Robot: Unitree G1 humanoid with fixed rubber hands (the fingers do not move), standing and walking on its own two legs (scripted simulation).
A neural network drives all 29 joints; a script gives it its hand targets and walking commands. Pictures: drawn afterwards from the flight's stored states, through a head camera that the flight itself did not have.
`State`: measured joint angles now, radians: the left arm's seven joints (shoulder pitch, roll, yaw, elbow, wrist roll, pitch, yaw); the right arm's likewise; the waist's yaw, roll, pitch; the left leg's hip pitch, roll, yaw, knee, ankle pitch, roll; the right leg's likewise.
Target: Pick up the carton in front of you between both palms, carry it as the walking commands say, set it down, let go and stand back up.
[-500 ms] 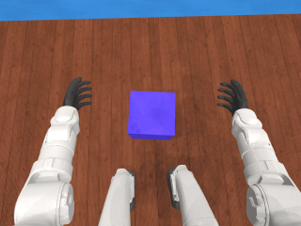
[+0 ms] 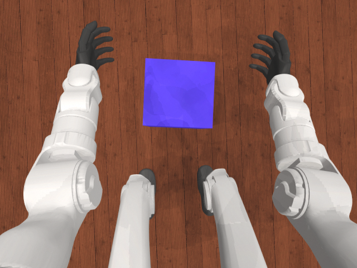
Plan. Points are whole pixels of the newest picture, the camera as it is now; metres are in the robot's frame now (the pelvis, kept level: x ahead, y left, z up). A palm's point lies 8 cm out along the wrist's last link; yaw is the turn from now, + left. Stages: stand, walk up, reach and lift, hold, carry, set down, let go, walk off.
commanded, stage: reach and lift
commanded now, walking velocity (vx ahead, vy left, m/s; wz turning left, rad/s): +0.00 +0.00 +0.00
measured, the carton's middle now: (177, 99) +0.47 -0.02 -0.47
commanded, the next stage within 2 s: none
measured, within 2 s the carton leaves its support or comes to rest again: leaves its support in 1.50 s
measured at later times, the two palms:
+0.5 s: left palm (116, 90) +0.49 +0.17 -0.36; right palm (240, 96) +0.46 -0.21 -0.35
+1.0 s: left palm (123, 91) +0.50 +0.16 -0.41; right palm (230, 96) +0.47 -0.19 -0.40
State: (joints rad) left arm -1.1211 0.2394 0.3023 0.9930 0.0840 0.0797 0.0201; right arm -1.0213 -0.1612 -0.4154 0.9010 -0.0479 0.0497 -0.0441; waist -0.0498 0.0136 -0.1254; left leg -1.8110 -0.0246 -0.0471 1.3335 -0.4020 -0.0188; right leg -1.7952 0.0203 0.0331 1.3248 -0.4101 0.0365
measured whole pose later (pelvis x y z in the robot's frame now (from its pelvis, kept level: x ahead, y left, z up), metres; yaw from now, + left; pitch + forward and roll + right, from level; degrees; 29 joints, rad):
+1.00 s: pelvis -0.04 +0.00 -0.23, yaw -1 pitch +39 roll -2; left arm -1.41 0.38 0.00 1.16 -0.23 0.01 0.10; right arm -1.33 -0.28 -0.12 1.11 0.23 -0.01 -0.14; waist -0.04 -0.01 0.29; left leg -2.31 -0.04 -0.05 2.19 -0.57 -0.03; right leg -2.30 0.04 0.03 2.17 -0.57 0.06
